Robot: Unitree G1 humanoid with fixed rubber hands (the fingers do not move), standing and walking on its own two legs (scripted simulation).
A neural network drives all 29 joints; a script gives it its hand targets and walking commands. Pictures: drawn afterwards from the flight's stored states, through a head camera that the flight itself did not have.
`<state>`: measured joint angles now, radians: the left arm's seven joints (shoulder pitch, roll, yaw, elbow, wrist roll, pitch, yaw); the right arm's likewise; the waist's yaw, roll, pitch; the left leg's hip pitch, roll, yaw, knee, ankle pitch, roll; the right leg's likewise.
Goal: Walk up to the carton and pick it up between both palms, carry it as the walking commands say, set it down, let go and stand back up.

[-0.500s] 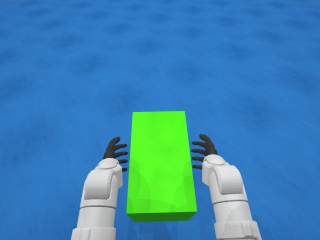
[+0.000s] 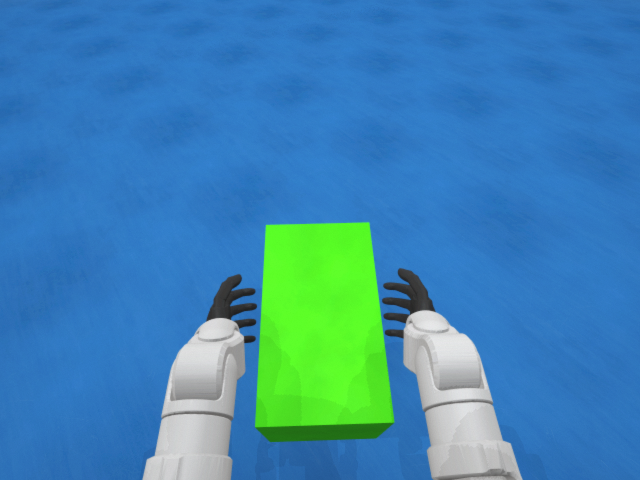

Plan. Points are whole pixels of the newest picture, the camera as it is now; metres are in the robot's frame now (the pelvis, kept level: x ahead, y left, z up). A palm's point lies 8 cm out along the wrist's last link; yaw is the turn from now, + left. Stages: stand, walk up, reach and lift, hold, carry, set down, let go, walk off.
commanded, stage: carry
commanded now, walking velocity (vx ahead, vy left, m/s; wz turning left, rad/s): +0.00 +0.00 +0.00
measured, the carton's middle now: (320, 330) +0.36 -0.01 -0.05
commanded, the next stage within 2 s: hold in 0.52 s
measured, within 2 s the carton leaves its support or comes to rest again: neither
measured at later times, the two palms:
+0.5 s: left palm (224, 326) +0.31 +0.12 +0.05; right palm (418, 319) +0.31 -0.13 +0.05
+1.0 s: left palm (188, 332) +0.30 +0.16 +0.06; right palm (391, 325) +0.29 -0.09 +0.06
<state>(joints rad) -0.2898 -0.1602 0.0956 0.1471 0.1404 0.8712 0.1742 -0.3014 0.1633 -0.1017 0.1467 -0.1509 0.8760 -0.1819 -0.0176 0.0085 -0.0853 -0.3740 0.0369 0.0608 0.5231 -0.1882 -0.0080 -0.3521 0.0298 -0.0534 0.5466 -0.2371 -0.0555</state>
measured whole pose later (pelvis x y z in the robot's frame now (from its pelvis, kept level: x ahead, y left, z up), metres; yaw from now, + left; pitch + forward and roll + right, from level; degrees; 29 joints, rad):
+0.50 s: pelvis +0.01 +0.00 +0.00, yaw +0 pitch +2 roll +0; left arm -0.28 -0.16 0.10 0.19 0.15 0.82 0.15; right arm -0.30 0.16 -0.11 0.20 -0.17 0.82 -0.16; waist -0.01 0.01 -0.08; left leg -0.35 0.04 0.07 0.53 -0.21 -0.01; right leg -0.33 0.03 -0.05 0.55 -0.26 -0.06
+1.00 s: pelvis -0.01 +0.04 +0.00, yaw -5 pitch -11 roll +0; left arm -0.41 -0.20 0.29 0.44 0.33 0.77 0.10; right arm -0.44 0.21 -0.27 0.50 -0.34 0.73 -0.04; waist 0.05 0.00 0.03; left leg -0.09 -0.05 -0.04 0.49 -0.22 0.02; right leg -0.09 0.04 0.08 0.50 -0.22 -0.01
